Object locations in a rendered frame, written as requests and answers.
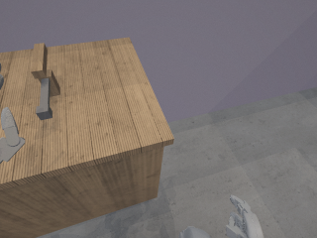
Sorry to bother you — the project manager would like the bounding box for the counter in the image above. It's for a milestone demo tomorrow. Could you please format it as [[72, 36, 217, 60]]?
[[0, 37, 174, 238]]

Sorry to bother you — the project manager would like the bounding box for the left robot hand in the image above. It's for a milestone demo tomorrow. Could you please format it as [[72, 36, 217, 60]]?
[[0, 62, 26, 164]]

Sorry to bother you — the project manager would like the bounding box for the tap lever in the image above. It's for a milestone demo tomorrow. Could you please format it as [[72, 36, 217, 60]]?
[[36, 78, 53, 120]]

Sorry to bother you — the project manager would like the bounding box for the right robot hand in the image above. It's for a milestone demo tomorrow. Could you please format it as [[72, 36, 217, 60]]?
[[226, 194, 265, 238]]

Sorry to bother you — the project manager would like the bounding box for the robot right thigh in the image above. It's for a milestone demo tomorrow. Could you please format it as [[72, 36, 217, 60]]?
[[178, 227, 211, 238]]

